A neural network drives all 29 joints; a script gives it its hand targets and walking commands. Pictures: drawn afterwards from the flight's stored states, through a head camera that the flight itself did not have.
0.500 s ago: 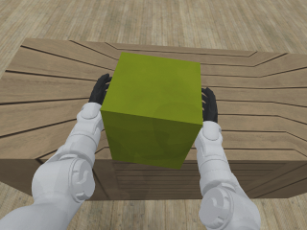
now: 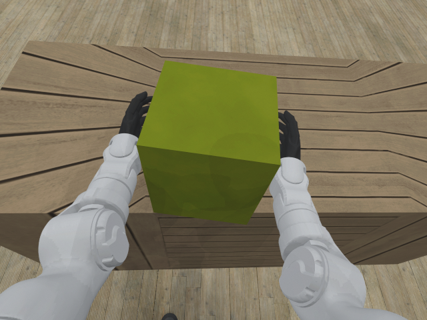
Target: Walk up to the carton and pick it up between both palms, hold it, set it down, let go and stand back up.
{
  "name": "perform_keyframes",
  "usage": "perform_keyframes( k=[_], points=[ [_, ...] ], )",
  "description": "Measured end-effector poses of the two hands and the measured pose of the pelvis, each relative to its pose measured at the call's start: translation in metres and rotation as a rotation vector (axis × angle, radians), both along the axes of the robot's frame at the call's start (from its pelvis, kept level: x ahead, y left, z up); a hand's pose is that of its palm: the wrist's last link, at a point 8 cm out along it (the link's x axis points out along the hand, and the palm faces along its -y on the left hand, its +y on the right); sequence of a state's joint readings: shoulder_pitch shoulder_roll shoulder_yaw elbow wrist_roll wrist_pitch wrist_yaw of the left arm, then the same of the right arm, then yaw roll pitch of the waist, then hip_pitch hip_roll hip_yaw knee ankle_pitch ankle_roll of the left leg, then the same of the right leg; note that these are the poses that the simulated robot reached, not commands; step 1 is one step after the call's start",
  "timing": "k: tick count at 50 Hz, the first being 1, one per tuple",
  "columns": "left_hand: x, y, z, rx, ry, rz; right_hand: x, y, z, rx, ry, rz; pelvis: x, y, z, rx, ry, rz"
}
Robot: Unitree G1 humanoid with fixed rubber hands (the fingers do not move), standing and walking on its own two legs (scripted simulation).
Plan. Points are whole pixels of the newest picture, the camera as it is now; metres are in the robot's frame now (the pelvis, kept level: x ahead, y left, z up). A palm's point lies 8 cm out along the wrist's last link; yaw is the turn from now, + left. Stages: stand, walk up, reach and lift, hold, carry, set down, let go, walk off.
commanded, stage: set down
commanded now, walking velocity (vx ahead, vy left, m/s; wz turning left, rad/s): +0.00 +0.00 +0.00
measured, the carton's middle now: (209, 150) +0.44 +0.03 +0.02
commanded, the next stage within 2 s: none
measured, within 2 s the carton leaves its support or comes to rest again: rests again in 0.12 s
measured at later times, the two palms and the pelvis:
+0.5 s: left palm (128, 122) +0.46 +0.20 +0.06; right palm (284, 144) +0.44 -0.11 +0.06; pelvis -0.01 +0.01 -0.02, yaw +0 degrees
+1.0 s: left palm (115, 143) +0.42 +0.21 +0.04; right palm (304, 159) +0.41 -0.15 +0.06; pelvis -0.02 +0.00 -0.01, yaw +1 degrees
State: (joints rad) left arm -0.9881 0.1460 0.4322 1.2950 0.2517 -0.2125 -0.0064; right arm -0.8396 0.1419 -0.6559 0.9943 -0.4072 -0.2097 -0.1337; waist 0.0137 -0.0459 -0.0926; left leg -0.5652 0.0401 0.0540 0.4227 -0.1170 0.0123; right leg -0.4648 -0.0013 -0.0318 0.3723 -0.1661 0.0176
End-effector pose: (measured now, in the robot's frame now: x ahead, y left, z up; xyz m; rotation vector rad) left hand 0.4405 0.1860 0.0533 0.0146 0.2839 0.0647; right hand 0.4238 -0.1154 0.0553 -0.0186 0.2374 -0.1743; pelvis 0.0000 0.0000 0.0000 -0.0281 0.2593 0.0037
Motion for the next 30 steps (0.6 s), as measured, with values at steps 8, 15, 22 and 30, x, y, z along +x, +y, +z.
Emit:
perform_keyframes(
  k=[8,15,22,30],
  points=[
    [0.010,0.008,0.004,0.002,-0.018,0.028,0.010,0.007,0.005,0.011,0.024,0.027,-0.004,0.006,-0.006,-0.014,0.051,0.008],
    [0.020,0.010,0.007,-0.008,-0.027,0.018,0.014,0.009,0.007,0.014,0.044,0.016,-0.005,0.010,-0.010,-0.024,0.087,0.012],
    [0.022,0.010,0.004,-0.011,-0.038,0.013,0.016,0.009,0.007,0.014,0.053,0.022,-0.007,0.013,-0.015,-0.036,0.110,0.009],
    [0.022,0.011,0.002,-0.013,-0.037,0.011,0.019,0.008,0.010,0.028,0.046,0.023,-0.012,0.012,-0.018,-0.039,0.126,0.012]
  ],
)
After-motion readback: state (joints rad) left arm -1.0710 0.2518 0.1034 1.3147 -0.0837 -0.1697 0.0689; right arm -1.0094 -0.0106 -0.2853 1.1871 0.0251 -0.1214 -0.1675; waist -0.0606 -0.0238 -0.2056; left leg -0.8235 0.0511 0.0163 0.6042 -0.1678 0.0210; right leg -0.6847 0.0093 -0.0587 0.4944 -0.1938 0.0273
